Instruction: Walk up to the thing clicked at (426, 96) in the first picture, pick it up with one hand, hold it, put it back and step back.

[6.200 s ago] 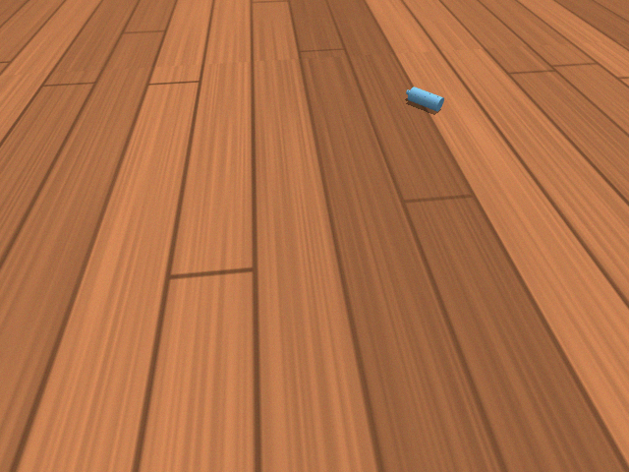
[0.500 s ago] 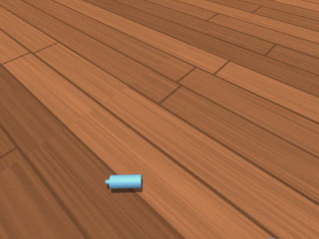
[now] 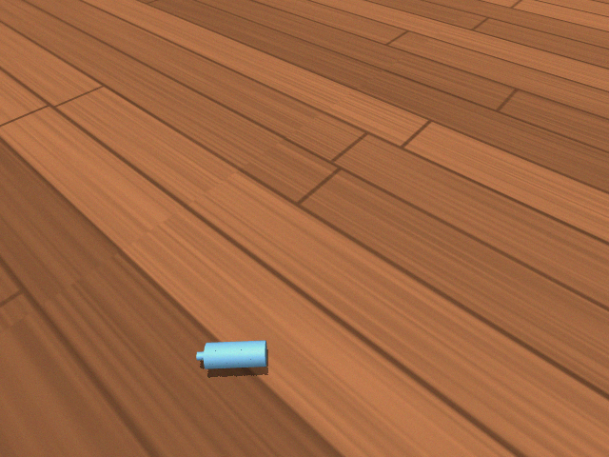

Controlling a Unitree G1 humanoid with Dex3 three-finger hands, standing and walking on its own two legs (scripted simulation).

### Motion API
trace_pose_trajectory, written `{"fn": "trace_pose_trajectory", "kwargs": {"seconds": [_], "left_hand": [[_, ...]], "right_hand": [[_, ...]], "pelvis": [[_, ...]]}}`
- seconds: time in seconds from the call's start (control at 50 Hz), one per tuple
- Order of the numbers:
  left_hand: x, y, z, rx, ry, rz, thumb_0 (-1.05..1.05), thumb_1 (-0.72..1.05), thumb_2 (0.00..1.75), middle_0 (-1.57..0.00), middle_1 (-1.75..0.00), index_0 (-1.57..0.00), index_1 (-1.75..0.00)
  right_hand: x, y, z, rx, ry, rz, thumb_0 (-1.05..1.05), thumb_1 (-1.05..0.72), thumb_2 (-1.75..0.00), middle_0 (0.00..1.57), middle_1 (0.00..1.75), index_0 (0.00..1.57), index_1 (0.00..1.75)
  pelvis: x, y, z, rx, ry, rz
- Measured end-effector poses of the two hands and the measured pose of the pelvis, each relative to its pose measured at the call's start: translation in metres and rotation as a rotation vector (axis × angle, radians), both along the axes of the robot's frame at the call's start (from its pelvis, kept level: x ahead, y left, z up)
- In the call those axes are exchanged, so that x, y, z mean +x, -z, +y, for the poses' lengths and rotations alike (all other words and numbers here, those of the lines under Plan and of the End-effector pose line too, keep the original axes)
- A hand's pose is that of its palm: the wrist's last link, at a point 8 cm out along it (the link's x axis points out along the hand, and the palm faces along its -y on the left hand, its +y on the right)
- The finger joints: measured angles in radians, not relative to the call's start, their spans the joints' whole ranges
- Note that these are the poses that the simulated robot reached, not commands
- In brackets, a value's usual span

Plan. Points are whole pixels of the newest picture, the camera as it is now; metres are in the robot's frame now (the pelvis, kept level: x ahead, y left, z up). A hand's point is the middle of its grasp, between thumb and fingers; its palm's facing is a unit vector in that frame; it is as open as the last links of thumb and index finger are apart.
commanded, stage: stand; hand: left
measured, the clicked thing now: (231, 354) +0.54 +0.25 -0.74
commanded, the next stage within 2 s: none
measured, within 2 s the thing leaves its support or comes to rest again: neither
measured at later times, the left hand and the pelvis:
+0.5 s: hand out of the picture +0.09 +0.25 -0.15, palm faces -0.01 -0.94 -0.35, open 7.4 cm; pelvis +0.01 +0.00 +0.00, yaw +0 degrees
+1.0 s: hand out of the picture +0.10 +0.25 -0.15, palm faces -0.02 -0.94 -0.34, open 7.4 cm; pelvis +0.02 +0.00 +0.00, yaw +0 degrees
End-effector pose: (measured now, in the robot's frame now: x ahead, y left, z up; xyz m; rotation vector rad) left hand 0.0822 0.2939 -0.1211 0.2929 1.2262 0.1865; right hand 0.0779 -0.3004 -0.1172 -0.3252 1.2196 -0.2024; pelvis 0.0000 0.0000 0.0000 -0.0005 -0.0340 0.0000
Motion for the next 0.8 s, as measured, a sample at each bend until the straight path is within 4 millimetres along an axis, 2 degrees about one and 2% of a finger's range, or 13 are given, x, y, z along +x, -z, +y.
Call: {"fn": "trace_pose_trajectory", "kwargs": {"seconds": [0.18, 0.38, 0.8], "left_hand": [[-0.002, -0.004, 0.004, 0.019, -0.003, -0.003, 0.01, 0.91, 0.9, -0.21, -0.3, -0.2, -0.3], [-0.004, -0.005, 0.006, 0.028, -0.009, 0.013, 0.01, 0.91, 0.9, -0.21, -0.3, -0.2, -0.3], [0.008, -0.004, 0.0, 0.023, -0.003, 0.005, 0.01, 0.91, 0.9, -0.21, -0.3, -0.2, -0.3]], "right_hand": [[0.011, 0.002, 0.006, 0.023, -0.01, -0.011, 0.0, -0.9, -0.89, 0.21, 0.3, 0.21, 0.3], [0.01, 0.004, 0.005, 0.026, -0.008, 0.009, 0.0, -0.9, -0.89, 0.21, 0.3, 0.21, 0.3], [0.016, 0.002, -0.001, 0.016, -0.003, 0.019, 0.0, -0.9, -0.89, 0.21, 0.3, 0.21, 0.3]], "pelvis": [[0.003, -0.001, 0.0, 0.0, -0.004, 0.001], [0.009, -0.002, 0.0, 0.002, -0.005, 0.005], [0.017, -0.002, -0.004, 0.002, -0.008, 0.006]]}}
